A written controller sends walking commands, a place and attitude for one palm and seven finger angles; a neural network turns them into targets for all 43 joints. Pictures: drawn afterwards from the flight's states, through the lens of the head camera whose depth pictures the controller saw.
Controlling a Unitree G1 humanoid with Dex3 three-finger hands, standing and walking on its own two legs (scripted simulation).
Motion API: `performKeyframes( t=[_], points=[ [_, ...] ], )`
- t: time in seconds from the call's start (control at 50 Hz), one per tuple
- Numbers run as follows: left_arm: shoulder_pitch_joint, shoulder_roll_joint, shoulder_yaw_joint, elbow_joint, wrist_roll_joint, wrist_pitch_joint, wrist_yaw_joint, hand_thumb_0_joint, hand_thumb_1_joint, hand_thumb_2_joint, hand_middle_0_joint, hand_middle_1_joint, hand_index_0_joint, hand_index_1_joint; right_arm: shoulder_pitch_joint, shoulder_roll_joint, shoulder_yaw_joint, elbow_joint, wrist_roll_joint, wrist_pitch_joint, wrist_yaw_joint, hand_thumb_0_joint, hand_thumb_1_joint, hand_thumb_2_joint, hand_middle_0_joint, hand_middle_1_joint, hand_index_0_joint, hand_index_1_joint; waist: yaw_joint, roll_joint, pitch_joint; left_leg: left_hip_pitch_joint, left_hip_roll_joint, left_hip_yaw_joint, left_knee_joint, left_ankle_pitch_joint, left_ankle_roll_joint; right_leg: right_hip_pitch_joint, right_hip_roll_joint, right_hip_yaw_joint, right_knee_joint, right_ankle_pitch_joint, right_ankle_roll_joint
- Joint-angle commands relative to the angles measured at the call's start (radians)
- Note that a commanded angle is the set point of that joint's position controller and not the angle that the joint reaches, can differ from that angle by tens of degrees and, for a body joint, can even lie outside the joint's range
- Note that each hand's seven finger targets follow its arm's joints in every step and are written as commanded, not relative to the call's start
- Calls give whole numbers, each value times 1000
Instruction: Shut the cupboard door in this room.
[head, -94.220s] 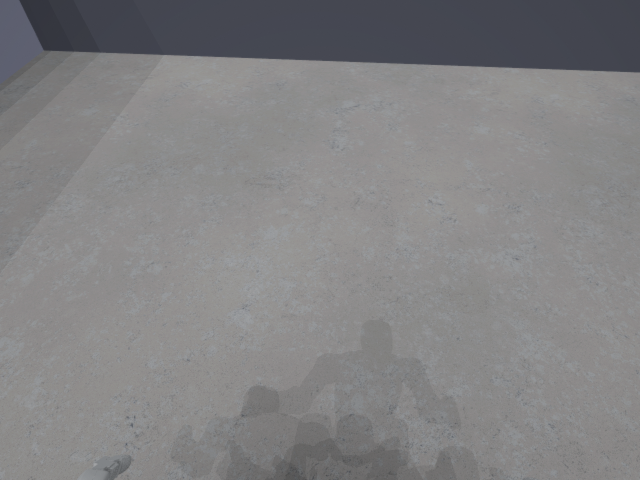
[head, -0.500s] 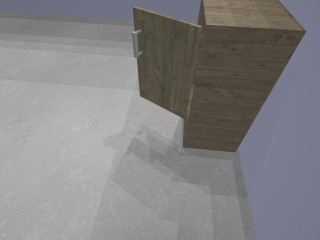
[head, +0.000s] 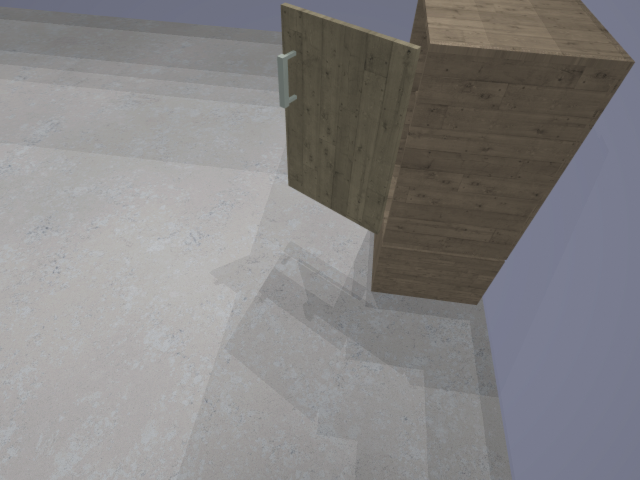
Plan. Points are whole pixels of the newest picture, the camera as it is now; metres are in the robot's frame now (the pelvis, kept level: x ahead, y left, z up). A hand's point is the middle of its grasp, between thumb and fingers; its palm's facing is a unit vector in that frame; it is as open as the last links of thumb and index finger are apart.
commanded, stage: walk to a spot facing it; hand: left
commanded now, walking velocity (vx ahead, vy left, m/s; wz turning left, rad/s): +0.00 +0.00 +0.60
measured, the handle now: (288, 79) +1.07 +0.14 -0.04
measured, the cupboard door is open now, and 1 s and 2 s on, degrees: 60 60 60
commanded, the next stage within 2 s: none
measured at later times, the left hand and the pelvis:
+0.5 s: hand out of the picture +0.03 +0.28 -0.16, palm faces +0.28 -0.92 -0.26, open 7.4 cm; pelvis -0.02 +0.04 +0.00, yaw +16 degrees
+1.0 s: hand out of the picture -0.08 +0.16 -0.16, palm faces +0.63 -0.73 -0.26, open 7.4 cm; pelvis +0.06 +0.02 +0.00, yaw +39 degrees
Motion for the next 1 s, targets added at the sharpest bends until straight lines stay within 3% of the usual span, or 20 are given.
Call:
performKeyframes(
  t=[0.0, 0.08, 0.18, 0.2, 0.22, 0.24, 0.26, 0.3, 0.4, 0.48, 0.62, 0.64, 0.66, 0.68, 0.7, 0.72, 0.76, 0.8, 0.88, 0.98],
  points=[
    [94, 173, 55, -57, 8, 5, 17, 0, 900, 900, -200, -300, -200, -300, 16, -111, -39, -72, 1, 5, 0, 0, -900, -900, 200, 300, 200, 300, 19, -58, 14, -87, 54, -44, 142, 171, -5, -38, -254, 101, -11, 440, -62],
    [62, 200, 76, -108, 26, 5, 22, 0, 900, 900, -200, -300, -200, -300, -57, -107, -63, -138, 1, 24, 10, 0, -900, -900, 200, 300, 200, 300, 34, -127, 73, -273, 53, -26, 504, -331, -28, -26, -425, 156, -33, 710, -198],
    [-39, 247, 94, -172, 17, 3, 13, 0, 900, 900, -200, -300, -200, -300, 72, -99, -64, -143, -3, 18, 29, 0, -900, -900, 200, 300, 200, 300, -53, -48, 27, -46, 39, 50, 150, -33, -26, -99, -321, -62, 230, 716, -58],
    [-24, 220, 92, -181, 9, 7, 10, 0, 900, 900, -200, -300, -200, -300, 151, -137, -71, -130, -12, 10, 30, 0, -900, -900, 200, 300, 200, 300, -78, 93, -22, 83, 90, -56, 16, 241, 12, -204, -250, -120, 417, 503, 6],
    [10, 152, 79, -209, -4, 15, 3, 0, 900, 900, -200, -300, -200, -300, 187, -243, -93, -135, -19, 2, 26, 0, -900, -900, 200, 300, 200, 300, -68, 419, -57, 150, 361, -466, -84, 593, 165, -424, -90, -144, 675, -215, 89],
    [-40, 163, 73, -234, 7, 28, 10, 0, 900, 900, -200, -300, -200, -300, 203, -264, -97, -129, -11, 10, 20, 0, -900, -900, 200, 300, 200, 300, -79, 311, -101, 84, 420, -546, -147, 470, 220, -410, -84, -10, 752, -335, 67],
    [-71, 170, 77, -247, 11, 32, 7, 0, 900, 900, -200, -300, -200, -300, 150, -254, -97, -151, -16, 13, 20, 0, -900, -900, 200, 300, 200, 300, -60, 184, -46, -15, 392, -516, -189, 125, 214, -394, -115, 16, 760, -276, 56],
    [-123, 172, 86, -253, 19, 32, -4, 0, 900, 900, -200, -300, -200, -300, 52, -232, -89, -204, -25, 8, 11, 0, -900, -900, 200, 300, 200, 300, -36, 165, 34, -144, 316, -503, -233, -141, 171, -427, -127, 37, 754, -156, 67],
    [-91, 153, 81, -262, 19, 24, -15, 0, 900, 900, -200, -300, -200, -300, 25, -242, -94, -228, -21, 0, 9, 0, -900, -900, 200, 300, 200, 300, -15, 79, -87, 3, 234, -392, -177, 24, 150, -432, -91, 14, 608, -67, 93],
    [-123, 158, 76, -294, 20, 24, -14, 0, 900, 900, -200, -300, -200, -300, 44, -254, -105, -232, -19, 7, 15, 0, -900, -900, 200, 300, 200, 300, -30, 148, -124, 63, 214, -417, -162, 83, 147, -443, -66, 11, 531, -71, 108],
    [0, 183, 80, -276, 16, 24, -27, 0, 900, 900, -200, -300, -200, -300, -38, -265, -123, -273, -24, 27, 27, 0, -900, -900, 200, 300, 200, 300, 21, 241, -106, -158, 111, -461, -201, -384, 91, -131, 16, -65, 186, -87, 78],
    [96, 200, 91, -250, 19, 21, -27, 0, 900, 900, -200, -300, -200, -300, -88, -250, -123, -289, -19, 30, 26, 0, -900, -900, 200, 300, 200, 300, 74, 204, -95, -319, 67, -420, -142, -462, 63, 50, 9, -68, 57, -59, 68],
    [168, 267, 104, -239, 33, 8, -23, 0, 900, 900, -200, -300, -200, -300, -108, -194, -114, -300, -7, 28, 32, 0, -900, -900, 200, 300, 200, 300, 113, 11, -92, -499, -38, -287, 122, -454, 7, 183, -147, 118, -151, -229, 19],
    [114, 342, 108, -266, 45, 5, -8, 0, 900, 900, -200, -300, -200, -300, -96, -100, -100, -326, 1, 15, 32, 0, -900, -900, 200, 300, 200, 300, 98, -304, -20, -704, -135, -82, 499, -381, -54, 142, -494, 547, -319, -477, -72],
    [1, 310, 93, -287, 23, -2, -1, 0, 900, 900, -200, -300, -200, -300, -117, -181, -112, -324, -20, 14, 41, 0, -900, -900, 200, 300, 200, 300, 43, -172, 78, -641, -25, -153, 673, -287, -34, -98, -543, 525, -363, -478, -76],
    [-131, 294, 92, -317, 14, -4, -6, 0, 900, 900, -200, -300, -200, -300, -31, -158, -109, -321, -22, 23, 48, 0, -900, -900, 200, 300, 200, 300, -49, -102, 46, -583, -29, -120, 738, -199, -44, -110, -468, 356, -324, -250, -73],
    [-124, 225, 80, -303, 15, -37, -12, 0, 900, 900, -200, -300, -200, -300, -12, -156, -111, -280, -26, 23, 70, 0, -900, -900, 200, 300, 200, 300, -55, -142, 33, -542, 37, -91, 813, -81, -55, -131, -365, 205, -290, -205, -32],
    [-35, 178, 66, -267, 14, -58, -14, 0, 900, 900, -200, -300, -200, -300, -48, -144, -99, -283, -21, 10, 81, 0, -900, -900, 200, 300, 200, 300, -24, -124, 65, -540, 43, -42, 762, -14, -57, -56, -307, 37, -226, 134, -25],
    [183, 181, 68, -185, 22, -74, -5, 0, 900, 900, -200, -300, -200, -300, -153, -106, -76, -306, -15, 3, 85, 0, -900, -900, 200, 300, 200, 300, 46, -117, 26, -599, 49, 22, 643, -46, -39, 184, -330, -66, -118, 638, -12],
    [261, 184, 64, -156, 29, -72, -3, 0, 900, 900, -200, -300, -200, -300, -286, -85, -50, -337, -12, -5, 93, 0, -900, -900, 200, 300, 200, 300, 79, -156, 71, -564, 53, 95, 408, -63, -6, 224, -353, -139, -103, 753, -28]
  ],
)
